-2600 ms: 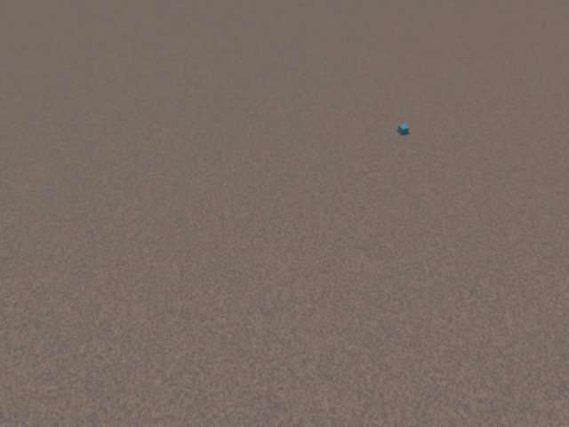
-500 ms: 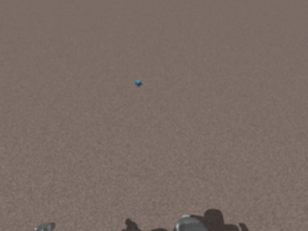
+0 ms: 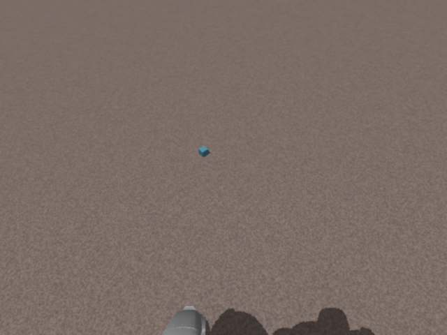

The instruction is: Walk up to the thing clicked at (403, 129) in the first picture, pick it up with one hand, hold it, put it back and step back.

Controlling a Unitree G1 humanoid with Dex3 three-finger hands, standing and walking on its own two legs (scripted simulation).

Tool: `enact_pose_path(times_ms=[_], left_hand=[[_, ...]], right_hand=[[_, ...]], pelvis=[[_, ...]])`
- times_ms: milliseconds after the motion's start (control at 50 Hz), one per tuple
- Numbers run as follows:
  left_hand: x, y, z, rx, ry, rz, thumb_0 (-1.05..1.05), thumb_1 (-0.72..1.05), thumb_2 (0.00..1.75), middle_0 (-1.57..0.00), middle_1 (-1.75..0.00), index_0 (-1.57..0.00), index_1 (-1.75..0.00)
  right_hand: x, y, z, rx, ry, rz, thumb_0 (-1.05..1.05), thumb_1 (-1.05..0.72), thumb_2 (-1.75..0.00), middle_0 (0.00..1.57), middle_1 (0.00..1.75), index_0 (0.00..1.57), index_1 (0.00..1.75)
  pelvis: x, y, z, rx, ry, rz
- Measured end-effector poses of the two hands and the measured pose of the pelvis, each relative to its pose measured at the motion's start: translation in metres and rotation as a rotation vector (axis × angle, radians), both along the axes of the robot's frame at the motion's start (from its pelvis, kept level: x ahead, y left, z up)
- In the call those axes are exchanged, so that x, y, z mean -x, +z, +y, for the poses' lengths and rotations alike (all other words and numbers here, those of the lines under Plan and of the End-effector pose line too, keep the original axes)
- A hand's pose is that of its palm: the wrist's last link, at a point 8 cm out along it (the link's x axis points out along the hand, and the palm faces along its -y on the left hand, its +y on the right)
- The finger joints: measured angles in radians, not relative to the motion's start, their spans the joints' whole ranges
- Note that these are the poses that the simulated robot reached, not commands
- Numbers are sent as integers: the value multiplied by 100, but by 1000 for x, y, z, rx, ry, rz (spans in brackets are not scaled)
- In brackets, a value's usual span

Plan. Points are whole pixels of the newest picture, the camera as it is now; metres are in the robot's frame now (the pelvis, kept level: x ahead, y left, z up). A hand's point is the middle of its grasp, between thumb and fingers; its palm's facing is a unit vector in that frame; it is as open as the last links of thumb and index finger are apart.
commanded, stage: walk up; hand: left
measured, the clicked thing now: (203, 151) +1.21 +0.26 -0.75
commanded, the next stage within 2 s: none
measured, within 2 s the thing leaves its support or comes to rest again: neither
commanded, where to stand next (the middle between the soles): +0.83 +0.04 m, yaw -1 degrees
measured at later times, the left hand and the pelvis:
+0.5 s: hand (128, 236) +0.34 +0.28 -0.13, palm faces -0.09 -0.92 -0.39, open 7.4 cm; pelvis +0.24 +0.01 -0.01, yaw -2 degrees
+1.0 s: hand (133, 207) +0.43 +0.31 -0.16, palm faces +0.01 -0.92 -0.39, open 7.4 cm; pelvis +0.43 +0.02 -0.01, yaw +2 degrees
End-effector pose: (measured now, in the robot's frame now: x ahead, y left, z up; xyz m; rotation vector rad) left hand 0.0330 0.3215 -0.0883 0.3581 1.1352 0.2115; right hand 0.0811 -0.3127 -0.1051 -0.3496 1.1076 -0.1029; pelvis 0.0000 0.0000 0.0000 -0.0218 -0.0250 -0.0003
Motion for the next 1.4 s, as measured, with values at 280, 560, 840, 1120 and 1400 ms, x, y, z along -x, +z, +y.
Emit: enact_pose_path(times_ms=[280, 560, 840, 1120, 1400], left_hand=[[-142, -29, 33, 36, -23, 70, 1, 90, 90, -20, -30, -20, -30], [-332, -3, -6, -40, -97, -99, 1, 90, 90, -20, -30, -20, -30], [-361, 11, -8, -39, 12, -14, 0, 90, 90, -21, -30, -21, -30], [-457, -35, 32, 30, 40, 91, 1, 90, 90, -20, -30, -20, -30], [-612, -12, 11, -24, -51, -16, 1, 90, 90, -20, -30, -20, -30]], right_hand=[[-145, 25, 33, 57, -41, -115, 1, -91, -90, 20, 30, 21, 30], [-197, -30, -17, 9, -128, 56, 1, -91, -90, 20, 30, 21, 30], [-345, -6, -13, -11, -17, 53, 1, -91, -90, 20, 30, 20, 30], [-485, 20, 28, 76, -8, -76, 1, -91, -90, 20, 30, 21, 30], [-528, -18, 3, 22, -76, 49, 1, -90, -90, 20, 30, 21, 30]], pelvis=[[-139, -4, 32, -29, -21, -16], [-264, -21, -7, -34, -24, -29], [-360, 3, -12, -13, 12, -11], [-474, -8, 31, -15, 31, -18], [-576, -16, 10, -34, 9, -14]])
